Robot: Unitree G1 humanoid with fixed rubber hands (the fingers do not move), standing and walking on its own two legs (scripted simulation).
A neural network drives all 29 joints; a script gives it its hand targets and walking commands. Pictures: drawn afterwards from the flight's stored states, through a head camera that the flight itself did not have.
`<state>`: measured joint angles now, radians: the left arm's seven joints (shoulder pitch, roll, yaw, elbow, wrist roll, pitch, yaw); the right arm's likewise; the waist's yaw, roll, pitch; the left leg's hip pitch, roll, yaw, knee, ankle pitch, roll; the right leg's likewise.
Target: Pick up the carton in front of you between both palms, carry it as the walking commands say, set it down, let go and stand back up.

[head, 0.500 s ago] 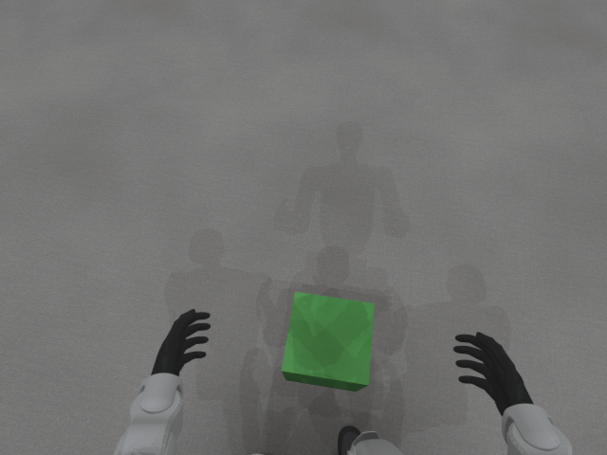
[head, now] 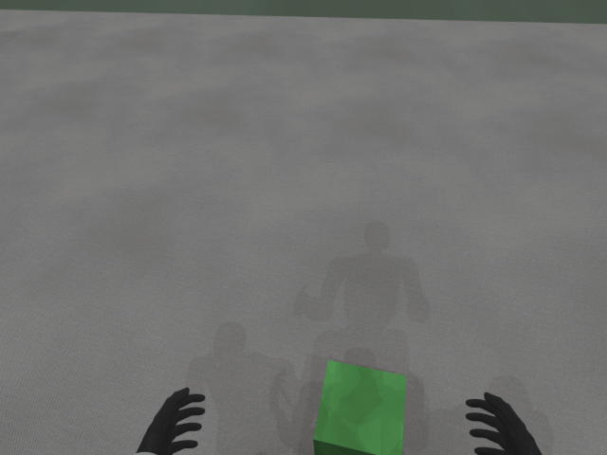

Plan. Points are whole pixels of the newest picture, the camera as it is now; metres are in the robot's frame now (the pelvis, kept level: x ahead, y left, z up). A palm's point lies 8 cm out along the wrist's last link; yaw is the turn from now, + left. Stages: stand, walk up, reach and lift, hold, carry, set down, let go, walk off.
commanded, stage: let go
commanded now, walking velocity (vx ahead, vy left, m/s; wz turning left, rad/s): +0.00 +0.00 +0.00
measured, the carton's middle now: (358, 419) +0.36 -0.08 -0.65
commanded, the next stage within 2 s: stand in 0.18 s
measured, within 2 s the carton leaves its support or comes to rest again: neither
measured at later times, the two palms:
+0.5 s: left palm out of the picture +0.12 +0.27 -0.08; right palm out of the picture +0.13 -0.31 -0.10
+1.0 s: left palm out of the picture +0.10 +0.27 -0.09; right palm out of the picture +0.11 -0.32 -0.10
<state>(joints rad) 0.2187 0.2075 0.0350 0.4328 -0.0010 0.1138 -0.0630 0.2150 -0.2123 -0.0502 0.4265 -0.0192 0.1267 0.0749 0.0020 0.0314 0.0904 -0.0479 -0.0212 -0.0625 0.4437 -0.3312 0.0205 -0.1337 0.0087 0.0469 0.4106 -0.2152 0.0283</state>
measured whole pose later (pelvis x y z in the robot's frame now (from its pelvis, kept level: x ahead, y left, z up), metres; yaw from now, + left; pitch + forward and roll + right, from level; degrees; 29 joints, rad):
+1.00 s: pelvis +0.00 -0.03 +0.00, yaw +1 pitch -2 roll +0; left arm 0.14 0.34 0.04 0.92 0.03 0.00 0.01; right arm 0.20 -0.37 -0.01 0.83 -0.03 0.00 -0.03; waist 0.01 0.04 0.02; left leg -0.08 0.00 -0.09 0.43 -0.31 -0.03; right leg -0.19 0.02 0.01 0.45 -0.23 -0.01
